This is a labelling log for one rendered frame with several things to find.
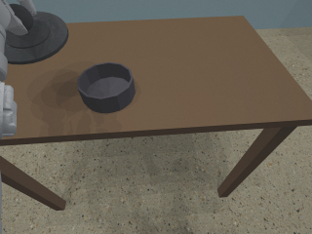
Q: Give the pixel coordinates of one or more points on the left robot forearm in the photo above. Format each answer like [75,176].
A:
[5,18]

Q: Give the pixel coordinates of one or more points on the lid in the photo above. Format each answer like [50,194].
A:
[46,37]

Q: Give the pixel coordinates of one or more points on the table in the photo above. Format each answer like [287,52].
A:
[191,76]

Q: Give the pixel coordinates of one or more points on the knob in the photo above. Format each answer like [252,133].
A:
[23,14]

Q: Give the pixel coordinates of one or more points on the pot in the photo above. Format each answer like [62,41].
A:
[106,87]

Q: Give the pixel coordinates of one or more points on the robot left upper arm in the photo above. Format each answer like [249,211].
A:
[8,122]

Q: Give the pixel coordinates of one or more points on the robot left hand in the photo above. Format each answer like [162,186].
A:
[15,25]

